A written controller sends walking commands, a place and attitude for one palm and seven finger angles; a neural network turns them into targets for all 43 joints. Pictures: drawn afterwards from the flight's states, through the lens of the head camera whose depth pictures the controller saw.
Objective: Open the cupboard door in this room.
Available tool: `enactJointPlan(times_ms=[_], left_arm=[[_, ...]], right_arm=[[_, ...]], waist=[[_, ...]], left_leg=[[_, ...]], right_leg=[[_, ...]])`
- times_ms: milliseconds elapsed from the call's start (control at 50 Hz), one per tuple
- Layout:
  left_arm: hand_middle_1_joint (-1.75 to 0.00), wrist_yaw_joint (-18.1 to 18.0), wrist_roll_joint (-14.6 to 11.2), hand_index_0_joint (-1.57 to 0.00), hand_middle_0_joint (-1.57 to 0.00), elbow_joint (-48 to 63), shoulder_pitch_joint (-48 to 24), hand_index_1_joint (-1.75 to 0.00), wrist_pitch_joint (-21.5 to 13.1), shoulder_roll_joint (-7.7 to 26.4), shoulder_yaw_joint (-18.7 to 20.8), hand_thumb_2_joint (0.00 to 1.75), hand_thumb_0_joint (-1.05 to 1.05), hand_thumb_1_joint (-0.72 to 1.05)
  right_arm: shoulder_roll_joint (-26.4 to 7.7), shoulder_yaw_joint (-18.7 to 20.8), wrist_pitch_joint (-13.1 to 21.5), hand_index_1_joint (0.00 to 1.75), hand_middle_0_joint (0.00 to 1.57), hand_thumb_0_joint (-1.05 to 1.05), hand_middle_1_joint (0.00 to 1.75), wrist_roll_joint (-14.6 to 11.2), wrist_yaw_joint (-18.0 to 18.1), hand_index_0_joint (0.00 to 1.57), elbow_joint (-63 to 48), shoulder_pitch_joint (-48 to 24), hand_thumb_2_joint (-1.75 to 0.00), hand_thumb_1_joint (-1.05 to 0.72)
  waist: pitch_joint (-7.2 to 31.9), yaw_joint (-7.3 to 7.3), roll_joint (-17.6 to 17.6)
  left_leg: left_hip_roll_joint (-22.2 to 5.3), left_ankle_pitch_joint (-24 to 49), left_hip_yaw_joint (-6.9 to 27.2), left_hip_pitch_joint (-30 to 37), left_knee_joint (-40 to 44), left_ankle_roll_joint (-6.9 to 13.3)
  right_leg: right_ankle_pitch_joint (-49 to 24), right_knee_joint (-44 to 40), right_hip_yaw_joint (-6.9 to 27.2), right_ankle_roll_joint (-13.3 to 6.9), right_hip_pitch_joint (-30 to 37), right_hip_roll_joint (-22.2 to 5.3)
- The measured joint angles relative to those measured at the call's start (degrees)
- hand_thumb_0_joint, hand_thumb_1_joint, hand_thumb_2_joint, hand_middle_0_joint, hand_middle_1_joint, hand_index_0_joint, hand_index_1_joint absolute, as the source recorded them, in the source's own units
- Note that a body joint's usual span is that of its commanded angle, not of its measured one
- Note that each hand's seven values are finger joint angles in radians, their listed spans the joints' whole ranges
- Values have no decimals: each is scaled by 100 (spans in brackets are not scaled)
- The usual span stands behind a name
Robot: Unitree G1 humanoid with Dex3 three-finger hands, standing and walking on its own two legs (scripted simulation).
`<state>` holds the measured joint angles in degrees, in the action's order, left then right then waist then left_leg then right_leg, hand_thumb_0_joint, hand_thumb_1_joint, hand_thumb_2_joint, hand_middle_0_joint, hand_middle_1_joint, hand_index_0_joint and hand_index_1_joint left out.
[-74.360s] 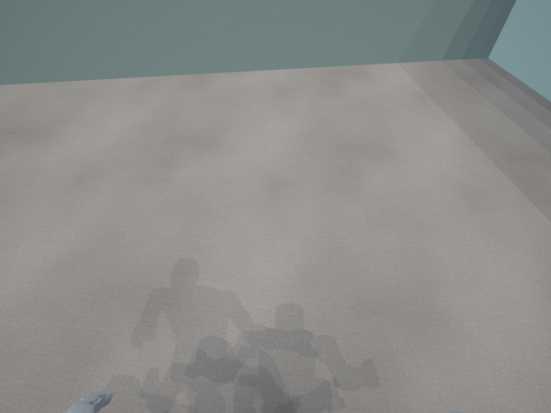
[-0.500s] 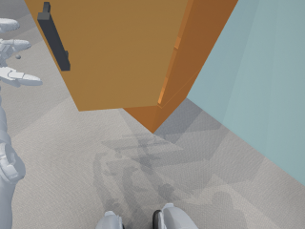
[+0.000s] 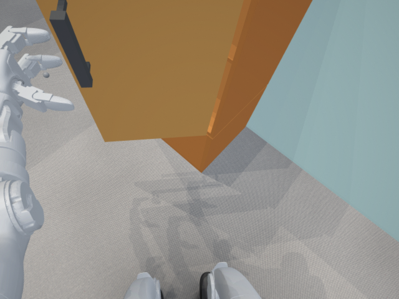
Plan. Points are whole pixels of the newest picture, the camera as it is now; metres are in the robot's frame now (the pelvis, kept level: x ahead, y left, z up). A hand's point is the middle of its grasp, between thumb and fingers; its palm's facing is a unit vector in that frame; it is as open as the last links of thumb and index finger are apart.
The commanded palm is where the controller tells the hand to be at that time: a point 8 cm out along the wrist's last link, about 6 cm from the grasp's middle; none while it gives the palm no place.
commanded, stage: slide the fingers in behind the handle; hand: left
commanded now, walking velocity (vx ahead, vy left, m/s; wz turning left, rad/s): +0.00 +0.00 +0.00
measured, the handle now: (75, 46) +0.58 +0.19 +0.10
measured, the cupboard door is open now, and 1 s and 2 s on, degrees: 49 49 50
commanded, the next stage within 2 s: close the thumb around the handle in 1.28 s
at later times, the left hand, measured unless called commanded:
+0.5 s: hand (61, 71) +0.52 +0.21 +0.10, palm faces +0.03 -1.00 -0.01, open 14.0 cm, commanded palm +0.50 +0.25 +0.09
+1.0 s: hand (88, 68) +0.54 +0.17 +0.09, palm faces +0.04 -1.00 +0.00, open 14.0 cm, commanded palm +0.51 +0.22 +0.09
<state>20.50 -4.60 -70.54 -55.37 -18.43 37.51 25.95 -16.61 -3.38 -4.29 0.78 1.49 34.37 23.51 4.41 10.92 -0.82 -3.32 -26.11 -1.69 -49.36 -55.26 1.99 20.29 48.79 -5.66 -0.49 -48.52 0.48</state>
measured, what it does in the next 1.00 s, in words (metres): stands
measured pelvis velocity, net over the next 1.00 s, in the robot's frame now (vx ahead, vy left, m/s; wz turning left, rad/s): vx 0.01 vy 0.00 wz -0.01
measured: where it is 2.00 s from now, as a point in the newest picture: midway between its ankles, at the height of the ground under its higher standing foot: outside the picture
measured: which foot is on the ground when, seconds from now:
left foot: down 0.00-1.00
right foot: down 0.00-1.00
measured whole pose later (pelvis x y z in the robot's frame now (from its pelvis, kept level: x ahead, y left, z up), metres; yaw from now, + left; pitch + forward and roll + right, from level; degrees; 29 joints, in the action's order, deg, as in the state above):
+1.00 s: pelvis +0.01 +0.00 +0.00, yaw +0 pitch +21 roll -3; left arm 10.0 -2.8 -69.7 -56.1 -21.2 28.4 23.9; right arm -15.1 -2.6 -3.1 1.8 -0.5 35.8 24.2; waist 5.3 10.9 -1.8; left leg -3.1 -26.5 -2.7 -48.6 -54.5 1.7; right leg 21.4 49.8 -4.5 -0.7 -49.0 0.3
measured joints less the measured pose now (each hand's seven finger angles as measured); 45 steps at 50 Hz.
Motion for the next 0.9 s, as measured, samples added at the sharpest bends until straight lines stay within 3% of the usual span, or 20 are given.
enactJointPlan(times_ms=[120, 340, 900], left_arm=[[-120, -138, 0, -30, -30, 41, -43, -120, -163, -44, 96, 30, -2, -50], [-120, -216, -29, -30, -30, 29, 92, -120, -77, -149, 88, 30, -2, -50], [-120, -904, 77, -30, -30, 147, -62, -120, -265, -898, -410, 30, -2, -50]], right_arm=[[47, -20, 30, 30, 20, 0, 30, 10, -35, 20, 45, 84, -90, -90], [67, 3, 22, 30, 20, 0, 30, -5, -57, 21, 67, 200, -90, -90], [131, 103, 151, 30, 20, 0, 30, 87, -184, 20, 145, 41, -90, -90]], waist=[[-8, 31, -1], [28, 13, -37], [78, -45, -83]], left_leg=[[-24, 14, -41, -16, 15, -17], [-40, 26, -87, 99, 116, -29], [42, -33, -57, 64, 63, -25]], right_leg=[[-14, 18, 42, -17, -53, 24], [-22, -44, 91, -28, 23, 48], [96, 79, 74, -9, -20, -31]])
